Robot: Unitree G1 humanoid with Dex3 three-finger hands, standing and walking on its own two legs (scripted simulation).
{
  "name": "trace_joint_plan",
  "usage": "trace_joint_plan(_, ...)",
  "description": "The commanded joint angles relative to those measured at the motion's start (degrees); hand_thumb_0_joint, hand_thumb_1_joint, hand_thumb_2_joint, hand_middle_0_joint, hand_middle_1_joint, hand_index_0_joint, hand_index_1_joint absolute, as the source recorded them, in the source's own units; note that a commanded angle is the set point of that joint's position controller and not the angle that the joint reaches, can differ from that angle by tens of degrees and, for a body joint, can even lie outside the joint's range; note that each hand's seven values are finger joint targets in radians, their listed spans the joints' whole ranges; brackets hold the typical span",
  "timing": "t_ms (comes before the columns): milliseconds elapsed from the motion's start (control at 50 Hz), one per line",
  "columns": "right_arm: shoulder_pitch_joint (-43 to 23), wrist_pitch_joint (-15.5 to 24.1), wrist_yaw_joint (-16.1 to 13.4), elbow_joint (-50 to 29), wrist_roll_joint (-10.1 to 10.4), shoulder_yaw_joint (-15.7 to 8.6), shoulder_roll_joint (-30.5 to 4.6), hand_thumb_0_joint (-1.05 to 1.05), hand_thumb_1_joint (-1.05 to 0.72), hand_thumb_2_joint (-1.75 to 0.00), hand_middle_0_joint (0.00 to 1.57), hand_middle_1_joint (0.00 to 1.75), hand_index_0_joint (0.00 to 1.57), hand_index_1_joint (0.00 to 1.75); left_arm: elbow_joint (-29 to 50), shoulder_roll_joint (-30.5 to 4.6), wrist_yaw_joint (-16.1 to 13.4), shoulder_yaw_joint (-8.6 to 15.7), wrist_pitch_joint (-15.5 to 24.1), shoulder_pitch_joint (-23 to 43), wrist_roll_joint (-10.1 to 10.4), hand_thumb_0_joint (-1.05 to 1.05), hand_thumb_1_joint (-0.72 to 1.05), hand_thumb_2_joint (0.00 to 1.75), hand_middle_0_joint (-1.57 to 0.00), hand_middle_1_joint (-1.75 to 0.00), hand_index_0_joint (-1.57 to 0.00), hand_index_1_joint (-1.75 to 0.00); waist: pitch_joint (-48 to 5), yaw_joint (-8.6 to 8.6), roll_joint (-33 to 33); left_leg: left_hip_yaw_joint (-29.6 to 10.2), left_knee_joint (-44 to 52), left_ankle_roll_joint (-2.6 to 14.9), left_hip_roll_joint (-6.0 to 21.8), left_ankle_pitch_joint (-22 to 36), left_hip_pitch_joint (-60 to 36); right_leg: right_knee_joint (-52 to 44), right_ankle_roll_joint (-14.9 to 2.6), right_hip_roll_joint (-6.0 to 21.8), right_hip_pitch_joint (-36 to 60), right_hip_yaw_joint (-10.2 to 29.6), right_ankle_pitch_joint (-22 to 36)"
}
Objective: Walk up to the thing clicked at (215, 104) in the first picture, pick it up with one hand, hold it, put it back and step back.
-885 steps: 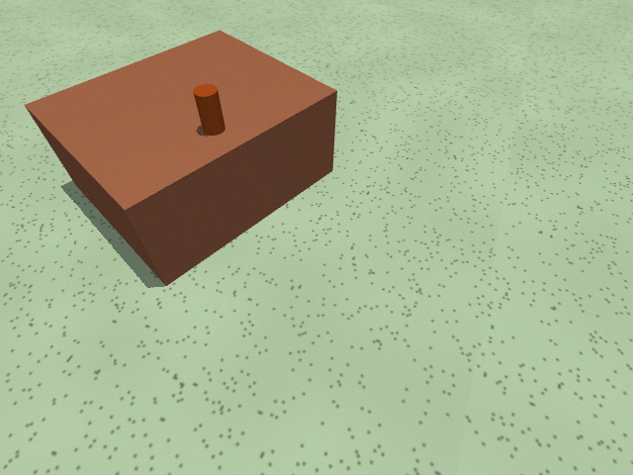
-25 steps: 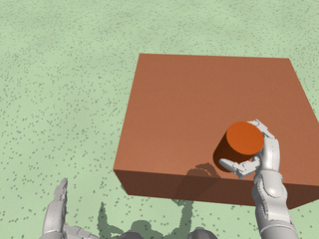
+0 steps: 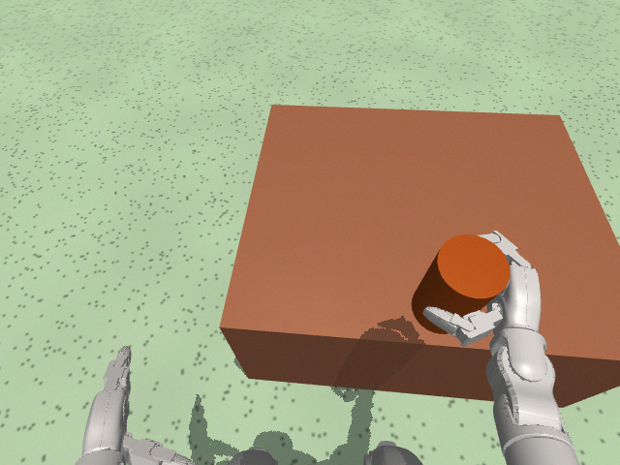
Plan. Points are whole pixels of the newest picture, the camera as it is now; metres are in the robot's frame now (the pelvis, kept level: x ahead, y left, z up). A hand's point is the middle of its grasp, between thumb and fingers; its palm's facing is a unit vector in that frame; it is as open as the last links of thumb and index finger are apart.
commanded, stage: hold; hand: right
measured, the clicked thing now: (453, 289) +0.33 -0.16 +0.02
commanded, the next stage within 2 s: crouch in 0.24 s
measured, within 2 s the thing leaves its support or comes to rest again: neither
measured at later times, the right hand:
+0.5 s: hand (466, 282) +0.34 -0.17 +0.03, palm faces +0.19 +0.98 -0.02, open 11.0 cm
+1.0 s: hand (448, 274) +0.41 -0.19 -0.08, palm faces +0.21 +0.98 -0.02, open 11.0 cm
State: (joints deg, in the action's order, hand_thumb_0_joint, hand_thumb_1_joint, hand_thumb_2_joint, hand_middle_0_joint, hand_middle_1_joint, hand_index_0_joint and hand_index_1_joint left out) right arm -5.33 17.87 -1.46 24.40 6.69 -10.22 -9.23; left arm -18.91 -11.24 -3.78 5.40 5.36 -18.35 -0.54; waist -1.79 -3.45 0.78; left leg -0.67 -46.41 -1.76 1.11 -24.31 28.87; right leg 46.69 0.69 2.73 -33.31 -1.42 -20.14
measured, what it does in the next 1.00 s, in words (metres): lowers itself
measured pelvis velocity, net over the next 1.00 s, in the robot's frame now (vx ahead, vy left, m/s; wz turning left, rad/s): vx -0.02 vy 0.00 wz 0.02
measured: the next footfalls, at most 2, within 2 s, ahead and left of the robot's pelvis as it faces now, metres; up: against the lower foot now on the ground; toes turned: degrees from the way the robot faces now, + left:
none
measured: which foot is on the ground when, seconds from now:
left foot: down 0.00-1.00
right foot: down 0.00-1.00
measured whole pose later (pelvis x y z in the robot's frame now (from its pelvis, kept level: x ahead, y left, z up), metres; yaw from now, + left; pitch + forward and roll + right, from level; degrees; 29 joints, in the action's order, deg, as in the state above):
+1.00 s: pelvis -0.02 +0.00 -0.05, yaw +1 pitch +18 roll +2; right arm -27.1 31.0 -0.5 54.4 2.3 -23.3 -18.1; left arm -2.2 -13.0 0.0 5.1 6.1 -21.1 -5.2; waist -4.6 -10.5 3.3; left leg 0.1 -64.1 -1.7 -0.6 -29.8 52.8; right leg 65.6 0.8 4.4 -58.2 0.4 -26.0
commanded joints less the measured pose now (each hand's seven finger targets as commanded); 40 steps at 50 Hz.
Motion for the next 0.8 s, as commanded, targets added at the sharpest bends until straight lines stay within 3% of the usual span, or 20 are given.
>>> trace_joint_plan(0, -21.67, 8.68, -0.35, -21.28, 2.30, -3.38, -8.35, 0.00, 0.01, -1.35, 1.22, 1.46, 1.29, 1.46, 8.91, -6.91, -0.44, 2.48, 3.15, 2.37, 0.46, 0.00, -0.55, 0.05, -0.05, -0.05, -0.05, -0.05, -17.79, 1.09, -4.12, 1.78, 6.58, 1.19, -1.83, 14.25, -1.38, -6.44, -0.49, -1.51, 14.39, 0.24, 9.94)
trace_joint_plan(20, -21.41, 8.57, -0.33, -18.90, 2.20, -3.19, -7.91, 0.00, 0.01, -1.33, 1.21, 1.45, 1.28, 1.45, 9.27, -8.53, -0.69, 4.08, 3.48, 3.43, 0.39, 0.00, -0.55, 0.05, -0.05, -0.05, -0.05, -0.05, -17.30, 0.09, -2.64, 1.72, 6.56, 1.02, -1.89, 13.77, -0.60, -6.27, -0.69, -1.37, 13.76, 0.37, 9.08)
trace_joint_plan(160, -21.12, 9.62, 0.02, -21.28, 2.16, -2.62, -7.48, 0.00, 0.00, -1.34, 1.22, 1.45, 1.28, 1.45, 10.25, -7.60, -0.75, 2.99, 3.56, 1.14, 0.08, 0.00, -0.55, 0.05, -0.05, -0.05, -0.05, -0.05, -19.92, -0.04, -3.08, 1.86, 5.65, 0.91, -1.94, 15.96, -0.96, -5.36, -0.64, -1.36, 15.27, 0.36, 11.58)
trace_joint_plan(200, -23.28, 9.69, 0.12, -23.25, 2.16, -1.92, -7.64, 0.00, 0.00, -1.34, 1.21, 1.45, 1.28, 1.45, 10.93, -9.15, -0.84, 4.23, 4.17, 2.57, 0.03, 0.00, -0.55, 0.05, -0.05, -0.05, -0.05, -0.05, -22.01, -0.39, -4.65, 1.93, 5.04, 1.02, -1.95, 16.33, -0.62, -5.32, -0.42, -1.13, 16.62, 0.69, 12.33)
trace_joint_plan(220, -22.46, 9.66, -0.03, -23.82, 2.24, -3.20, -8.53, 0.00, 0.01, -1.35, 1.22, 1.46, 1.29, 1.46, 7.76, -7.56, -0.67, 3.14, 3.68, 0.80, -0.04, 0.00, -0.55, 0.05, -0.05, -0.05, -0.05, -0.05, -22.30, 0.70, -6.29, 1.83, 4.83, 1.14, -1.82, 17.12, -0.77, -4.94, -0.35, -1.22, 16.56, 0.64, 13.75)
trace_joint_plan(240, -20.81, 9.45, 0.16, -22.93, 2.21, -1.52, -6.80, 0.00, -0.01, -1.35, 1.22, 1.46, 1.29, 1.46, 9.53, -6.61, -0.51, 2.09, 3.86, 1.00, 0.14, 0.00, -0.55, 0.05, -0.05, -0.05, -0.05, -0.05, -20.67, 0.29, -5.19, 1.92, 5.03, 1.06, -1.88, 16.91, -0.67, -5.16, -0.35, -1.22, 16.38, 0.63, 13.69)
trace_joint_plan(320, -21.69, 8.58, -0.37, -22.74, 2.30, -2.99, -8.11, 0.00, 0.06, -1.38, 1.20, 1.48, 1.28, 1.48, 10.86, -10.57, -1.19, 5.56, 3.93, 1.88, 0.12, 0.00, -0.54, 0.06, -0.05, -0.07, -0.06, -0.06, -21.90, -0.61, -2.49, 2.03, 5.19, 0.83, -1.96, 17.92, -1.04, -5.06, -0.64, -1.13, 16.53, 0.79, 13.89)
trace_joint_plan(360, -22.67, 8.54, -0.25, -22.18, 2.18, -2.90, -8.13, 0.00, -0.06, -1.36, 1.26, 1.48, 1.33, 1.48, 9.63, -5.96, -0.75, 1.25, 3.45, 0.88, 0.22, 0.00, -0.53, 0.05, -0.04, -0.06, -0.05, -0.05, -19.91, 0.40, -3.85, 1.64, 5.64, 0.87, -1.59, 17.71, -1.58, -4.81, -0.70, -1.53, 15.15, 0.30, 13.13)
trace_joint_plan(420, -20.74, 7.98, -0.18, -16.87, 2.13, -3.19, -7.23, 0.00, -0.06, -1.36, 1.27, 1.48, 1.33, 1.48, 8.73, -6.89, -0.74, 2.37, 3.11, -0.84, 0.22, 0.00, -0.53, 0.05, -0.04, -0.06, -0.05, -0.05, -17.84, -0.42, -2.23, 1.51, 5.48, 0.65, -1.54, 18.84, -1.11, -4.44, -0.91, -1.58, 13.88, 0.00, 13.81)
trace_joint_plan(440, -21.89, 7.98, -0.02, -14.94, 2.02, -4.36, -8.20, 0.00, -0.04, -1.37, 1.27, 1.49, 1.33, 1.49, 11.94, -10.30, -0.94, 4.90, 3.55, 1.26, 0.14, 0.00, -0.52, 0.04, -0.04, -0.06, -0.05, -0.05, -18.89, -1.29, -0.37, 1.69, 5.40, 0.52, -1.73, 18.26, -0.27, -4.38, -1.02, -1.31, 14.04, 0.35, 13.17)
trace_joint_plan(480, -24.77, 8.69, 0.27, -14.15, 1.55, -3.99, -8.31, 0.00, -0.06, -1.36, 1.27, 1.48, 1.33, 1.48, 9.19, -6.83, -0.45, 2.25, 3.02, 0.06, 0.00, 0.00, -0.53, 0.04, -0.04, -0.06, -0.05, -0.05, -16.83, -0.96, -3.25, 1.13, 5.30, 0.78, -1.37, 15.69, 1.79, -4.08, -0.91, -1.39, 12.49, 0.06, 10.45)
trace_joint_plan(520, -24.90, 9.39, 0.56, -11.00, 1.73, -5.13, -8.61, 0.00, -0.02, -1.34, 1.25, 1.47, 1.31, 1.47, 11.06, -9.44, -0.59, 4.93, 3.28, 1.22, -0.08, 0.00, -0.53, 0.04, -0.04, -0.05, -0.05, -0.05, -17.75, -1.57, 0.84, 0.97, 4.96, 0.56, -1.47, 14.32, 2.19, -3.36, -1.22, -1.33, 11.05, 0.35, 8.73)
trace_joint_plan(540, -26.93, 9.92, 0.61, -9.70, 1.69, -5.95, -9.56, 0.00, -0.02, -1.33, 1.23, 1.45, 1.30, 1.45, 10.90, -8.38, -0.34, 3.38, 3.43, 2.01, -0.22, 0.00, -0.53, 0.04, -0.04, -0.05, -0.05, -0.05, -16.15, -1.36, -0.46, 1.12, 4.65, 0.69, -1.60, 12.46, 3.77, -3.35, -1.16, -1.27, 9.60, 0.45, 6.88)
trace_joint_plan(580, -28.93, 11.62, 0.92, -7.66, 1.62, -5.97, -8.97, 0.00, 0.01, -1.32, 1.22, 1.44, 1.29, 1.44, 11.38, -8.33, 0.04, 3.86, 3.63, 1.99, -0.63, 0.00, -0.53, 0.04, -0.04, -0.05, -0.05, -0.04, -18.13, -1.72, -1.07, 0.64, 2.91, 0.74, -1.40, 13.59, 4.93, -1.48, -1.12, -1.33, 8.78, 0.46, 7.96)
trace_joint_plan(620, -31.51, 13.00, 1.05, -3.99, 1.09, -8.41, -11.78, 0.00, 0.04, -1.30, 1.19, 1.41, 1.26, 1.42, 11.23, -9.72, 0.16, 5.36, 4.06, 1.31, -1.09, 0.00, -0.52, 0.04, -0.05, -0.05, -0.05, -0.04, -19.85, -2.40, -1.29, 0.58, 0.83, 0.77, -1.57, 13.77, 7.27, 0.44, -1.22, -1.13, 7.35, 0.85, 8.36)
trace_joint_plan(640, -33.70, 14.12, 1.31, -4.37, 0.95, -8.05, -11.32, 0.00, 0.05, -1.30, 1.19, 1.42, 1.26, 1.42, 14.54, -8.67, 0.57, 3.71, 4.60, 2.89, -1.50, 0.00, -0.53, 0.04, -0.05, -0.05, -0.05, -0.04, -22.12, -2.52, -1.45, 0.57, -0.20, 0.68, -1.64, 14.90, 7.23, 1.67, -1.20, -1.13, 7.34, 0.87, 9.52)
trace_joint_plan(700, -38.70, 16.78, 1.32, -1.81, 0.21, -10.12, -14.44, 0.00, 0.05, -1.29, 1.19, 1.41, 1.26, 1.41, 17.71, -9.88, 0.69, 4.64, 4.96, 0.61, -2.18, 0.00, -0.53, 0.04, -0.05, -0.06, -0.05, -0.05, -29.11, -3.54, -1.65, -0.08, -2.89, 0.40, -1.77, 18.45, 6.76, 5.73, -1.37, -1.23, 6.84, 0.91, 12.61)
trace_joint_plan(740, -39.62, 17.81, 1.42, 1.65, -0.47, -11.41, -16.17, 0.00, 0.02, -1.29, 1.20, 1.41, 1.26, 1.41, 22.04, -9.10, 1.24, 3.15, 4.97, 0.84, -2.38, 0.00, -0.53, 0.04, -0.05, -0.06, -0.06, -0.05, -31.89, -3.59, -2.66, -0.38, -4.47, 0.44, -1.95, 19.37, 7.67, 7.56, -1.28, -1.30, 5.62, 0.89, 13.71)
trace_joint_plan(760, -41.23, 18.59, 1.35, 3.74, -0.74, -11.92, -16.89, 0.00, 0.02, -1.30, 1.20, 1.41, 1.27, 1.41, 17.83, -9.58, 1.27, 4.68, 4.49, -2.70, -2.95, 0.00, -0.53, 0.04, -0.05, -0.06, -0.06, -0.05, -29.45, -3.91, -5.38, -0.08, -5.67, 0.65, -1.99, 18.70, 10.29, 8.18, -1.13, -1.35, 3.91, 0.80, 13.49)
trace_joint_plan(780, -41.01, 18.95, 1.52, 6.32, -0.70, -12.46, -16.93, 0.00, 0.01, -1.30, 1.21, 1.42, 1.27, 1.42, 17.56, -8.53, 1.80, 3.13, 4.33, -3.94, -2.98, 0.00, -0.53, 0.04, -0.05, -0.06, -0.06, -0.05, -28.55, -3.93, -6.07, 0.30, -6.48, 0.85, -2.26, 17.19, 12.66, 8.48, -0.95, -1.14, 2.92, 1.17, 12.98)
